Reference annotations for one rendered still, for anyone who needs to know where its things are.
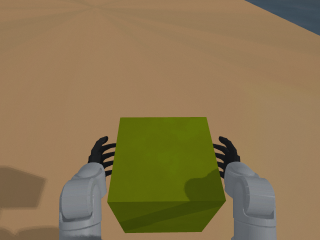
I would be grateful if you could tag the robot left forearm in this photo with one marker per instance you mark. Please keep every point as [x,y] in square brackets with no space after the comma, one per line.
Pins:
[80,206]

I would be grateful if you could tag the left robot hand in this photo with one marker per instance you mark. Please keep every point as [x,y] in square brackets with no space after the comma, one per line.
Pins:
[97,155]

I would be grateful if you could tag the right robot hand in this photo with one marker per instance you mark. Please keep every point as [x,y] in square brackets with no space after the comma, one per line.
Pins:
[230,154]

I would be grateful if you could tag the robot right forearm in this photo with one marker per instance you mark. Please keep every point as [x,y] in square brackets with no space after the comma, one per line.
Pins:
[254,203]

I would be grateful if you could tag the carton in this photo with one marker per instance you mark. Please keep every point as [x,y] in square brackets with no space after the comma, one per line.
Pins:
[165,176]

